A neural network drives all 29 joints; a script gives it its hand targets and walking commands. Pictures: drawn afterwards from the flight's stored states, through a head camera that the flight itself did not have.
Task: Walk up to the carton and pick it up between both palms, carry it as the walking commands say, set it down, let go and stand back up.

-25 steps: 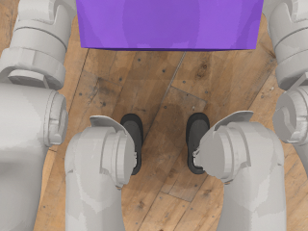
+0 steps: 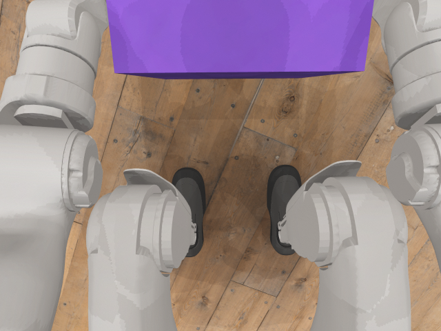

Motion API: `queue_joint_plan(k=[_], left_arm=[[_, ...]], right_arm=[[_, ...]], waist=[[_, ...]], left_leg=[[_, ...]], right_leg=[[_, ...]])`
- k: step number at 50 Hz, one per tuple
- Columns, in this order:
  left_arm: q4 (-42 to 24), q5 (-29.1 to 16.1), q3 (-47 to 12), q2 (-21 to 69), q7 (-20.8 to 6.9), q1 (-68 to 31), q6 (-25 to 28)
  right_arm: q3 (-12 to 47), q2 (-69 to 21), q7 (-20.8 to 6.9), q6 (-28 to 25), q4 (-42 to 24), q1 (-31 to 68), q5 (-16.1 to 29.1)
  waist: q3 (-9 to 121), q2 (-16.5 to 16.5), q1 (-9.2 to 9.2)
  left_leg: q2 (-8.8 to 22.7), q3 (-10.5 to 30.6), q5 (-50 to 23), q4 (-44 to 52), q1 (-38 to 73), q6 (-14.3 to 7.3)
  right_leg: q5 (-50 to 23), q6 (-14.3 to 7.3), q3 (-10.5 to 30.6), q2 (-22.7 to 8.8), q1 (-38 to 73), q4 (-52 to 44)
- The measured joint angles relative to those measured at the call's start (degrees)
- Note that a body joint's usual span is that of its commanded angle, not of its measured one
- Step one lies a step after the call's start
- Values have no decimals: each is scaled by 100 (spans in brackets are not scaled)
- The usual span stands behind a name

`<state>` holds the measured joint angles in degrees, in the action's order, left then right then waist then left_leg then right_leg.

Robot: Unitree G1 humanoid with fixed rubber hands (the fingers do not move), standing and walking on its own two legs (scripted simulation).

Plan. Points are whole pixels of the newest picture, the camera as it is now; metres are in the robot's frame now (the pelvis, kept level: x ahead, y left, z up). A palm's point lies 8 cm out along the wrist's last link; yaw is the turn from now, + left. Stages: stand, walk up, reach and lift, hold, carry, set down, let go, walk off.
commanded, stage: reach and lift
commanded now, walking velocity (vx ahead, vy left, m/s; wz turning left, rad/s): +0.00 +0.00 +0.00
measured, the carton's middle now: out of the picture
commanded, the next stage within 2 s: none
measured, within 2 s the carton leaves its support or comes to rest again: leaves its support in 0.24 s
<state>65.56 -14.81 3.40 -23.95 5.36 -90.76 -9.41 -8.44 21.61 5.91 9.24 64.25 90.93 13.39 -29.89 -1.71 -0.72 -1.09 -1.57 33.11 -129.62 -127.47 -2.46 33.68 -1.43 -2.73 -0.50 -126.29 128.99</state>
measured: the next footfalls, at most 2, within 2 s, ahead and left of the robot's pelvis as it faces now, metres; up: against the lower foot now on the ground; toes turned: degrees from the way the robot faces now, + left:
none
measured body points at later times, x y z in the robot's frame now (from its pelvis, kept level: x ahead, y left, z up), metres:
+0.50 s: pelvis +0.00 +0.00 +0.04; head +0.37 +0.00 +0.28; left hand +0.58 +0.17 -0.12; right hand +0.58 -0.19 -0.11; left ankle +0.12 +0.11 -0.32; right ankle +0.12 -0.11 -0.32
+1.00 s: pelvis +0.00 +0.00 +0.08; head +0.38 -0.01 +0.31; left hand +0.57 +0.17 -0.07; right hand +0.57 -0.18 -0.06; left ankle +0.12 +0.11 -0.32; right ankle +0.12 -0.12 -0.32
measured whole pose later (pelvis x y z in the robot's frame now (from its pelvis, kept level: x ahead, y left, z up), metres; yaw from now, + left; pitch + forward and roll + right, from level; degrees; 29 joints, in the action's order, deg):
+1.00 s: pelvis +0.00 +0.00 +0.08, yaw +1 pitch +30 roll -1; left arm 40.2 -4.0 16.1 -18.0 4.6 -81.5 -22.9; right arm -20.3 15.7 4.6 23.1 38.0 82.4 2.2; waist -30.1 -1.6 -0.8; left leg -3.4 0.3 33.2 -116.1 -112.8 -0.2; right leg 33.5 0.2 -0.6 2.6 -112.3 115.8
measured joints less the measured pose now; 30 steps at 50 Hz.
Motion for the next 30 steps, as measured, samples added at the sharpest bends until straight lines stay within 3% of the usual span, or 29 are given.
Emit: queue_joint_plan(k=[10,18,30], left_arm=[[-581,77,-41,68,151,234,-375],[-1260,198,104,169,259,632,-640],[-1357,777,823,291,23,326,-886]], right_arm=[[-8,18,108,417,-642,-265,-95],[-140,-13,90,730,-1132,-422,-201],[-881,-245,-52,908,-1370,-252,-771]], waist=[[-24,-9,10],[-30,71,-7],[-7,83,-19]], left_leg=[[-25,-9,130,33,163,-12],[-150,95,217,315,585,104],[-152,122,-5,785,867,165]], right_leg=[[142,25,26,12,170,-29],[202,163,143,253,562,-320],[-50,142,177,298,799,-768]])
